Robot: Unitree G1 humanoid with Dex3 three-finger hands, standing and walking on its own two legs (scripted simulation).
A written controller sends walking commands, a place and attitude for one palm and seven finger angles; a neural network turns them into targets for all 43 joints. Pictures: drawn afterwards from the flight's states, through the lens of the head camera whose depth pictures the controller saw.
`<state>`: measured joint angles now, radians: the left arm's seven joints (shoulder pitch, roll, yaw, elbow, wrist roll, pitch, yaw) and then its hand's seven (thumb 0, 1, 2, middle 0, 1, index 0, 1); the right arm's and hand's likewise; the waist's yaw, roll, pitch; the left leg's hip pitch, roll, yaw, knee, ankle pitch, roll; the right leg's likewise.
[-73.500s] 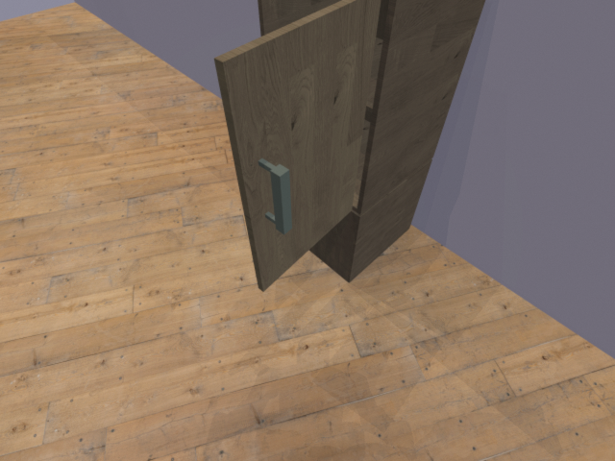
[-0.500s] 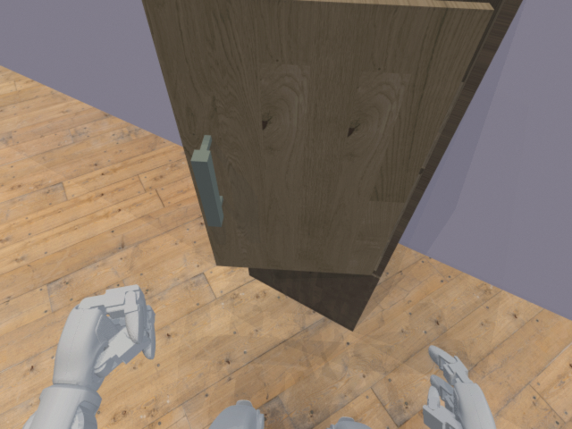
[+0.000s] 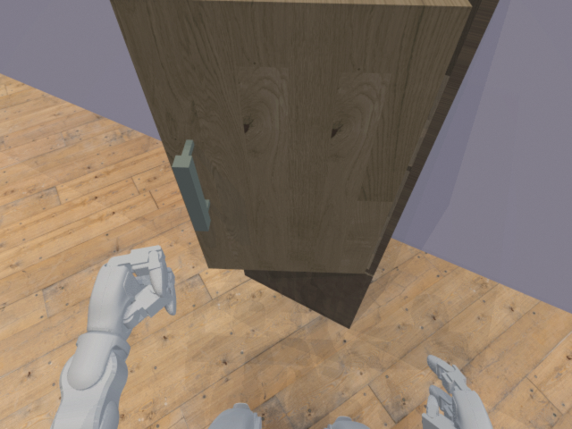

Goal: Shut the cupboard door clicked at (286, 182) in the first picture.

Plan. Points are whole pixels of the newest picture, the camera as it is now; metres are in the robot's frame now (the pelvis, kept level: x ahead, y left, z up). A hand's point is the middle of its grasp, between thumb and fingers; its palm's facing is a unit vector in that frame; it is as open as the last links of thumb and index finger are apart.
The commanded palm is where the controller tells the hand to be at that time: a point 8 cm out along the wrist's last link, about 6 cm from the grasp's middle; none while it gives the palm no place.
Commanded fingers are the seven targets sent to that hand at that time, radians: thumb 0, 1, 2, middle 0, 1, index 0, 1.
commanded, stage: bring the fist close to the handle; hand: left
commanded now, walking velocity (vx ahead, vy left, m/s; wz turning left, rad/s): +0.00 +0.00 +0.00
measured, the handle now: (196, 187) +0.46 +0.17 +0.05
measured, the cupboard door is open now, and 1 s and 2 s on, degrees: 27 27 11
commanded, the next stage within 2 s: push the door shut along its arc in 0.96 s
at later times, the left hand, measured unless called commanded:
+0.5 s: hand (204, 249) +0.35 +0.13 +0.06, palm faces -0.01 -1.00 -0.01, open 3.1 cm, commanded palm +0.33 +0.18 +0.06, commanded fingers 0.00 0.90 0.90 -1.30 -1.50 -1.30 -1.50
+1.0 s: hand (206, 240) +0.36 +0.13 +0.05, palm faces +0.01 -1.00 -0.01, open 3.1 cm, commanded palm +0.34 +0.18 +0.06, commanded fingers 0.00 0.90 0.90 -1.30 -1.50 -1.30 -1.50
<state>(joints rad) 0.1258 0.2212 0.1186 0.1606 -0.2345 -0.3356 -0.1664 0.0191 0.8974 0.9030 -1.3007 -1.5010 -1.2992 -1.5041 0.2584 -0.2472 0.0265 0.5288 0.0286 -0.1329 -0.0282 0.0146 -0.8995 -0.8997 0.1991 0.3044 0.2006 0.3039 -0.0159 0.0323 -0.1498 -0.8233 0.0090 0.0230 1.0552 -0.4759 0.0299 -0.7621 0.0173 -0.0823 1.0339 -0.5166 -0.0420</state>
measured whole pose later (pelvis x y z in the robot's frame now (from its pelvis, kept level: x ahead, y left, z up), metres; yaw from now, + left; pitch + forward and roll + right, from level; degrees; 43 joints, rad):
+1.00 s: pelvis -0.01 +0.00 +0.00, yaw -1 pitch +15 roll -1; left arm -0.31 0.18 0.10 0.61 -0.15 -0.44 -0.04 0.02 0.90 0.90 -1.30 -1.50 -1.30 -1.50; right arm 0.28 -0.25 0.00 0.61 0.02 -0.01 0.00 0.01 -0.90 -0.90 0.20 0.30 0.20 0.30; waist -0.04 0.02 -0.13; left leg -0.84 0.01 0.05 1.03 -0.44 0.04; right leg -0.79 0.02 -0.06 1.02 -0.48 -0.04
